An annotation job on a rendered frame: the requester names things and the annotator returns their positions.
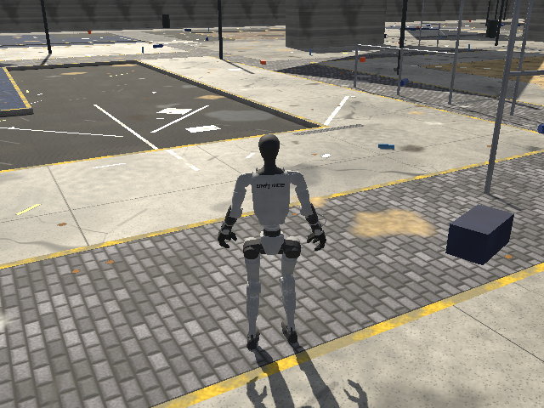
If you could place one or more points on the robot left thigh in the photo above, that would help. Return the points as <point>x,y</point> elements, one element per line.
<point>251,250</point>

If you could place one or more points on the robot right hand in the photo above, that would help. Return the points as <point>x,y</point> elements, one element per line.
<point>315,238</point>

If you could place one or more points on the robot left upper arm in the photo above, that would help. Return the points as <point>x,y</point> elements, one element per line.
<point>242,181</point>

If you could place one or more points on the robot right forearm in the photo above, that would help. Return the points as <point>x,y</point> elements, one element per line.
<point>314,222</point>

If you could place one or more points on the robot left forearm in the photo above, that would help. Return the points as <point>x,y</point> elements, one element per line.
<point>228,223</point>

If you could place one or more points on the robot right upper arm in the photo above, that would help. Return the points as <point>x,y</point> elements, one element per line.
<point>297,179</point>

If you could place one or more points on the robot left hand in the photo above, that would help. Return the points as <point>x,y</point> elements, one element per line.
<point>222,237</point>

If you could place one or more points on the humanoid robot head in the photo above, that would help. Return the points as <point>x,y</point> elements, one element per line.
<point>269,147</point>

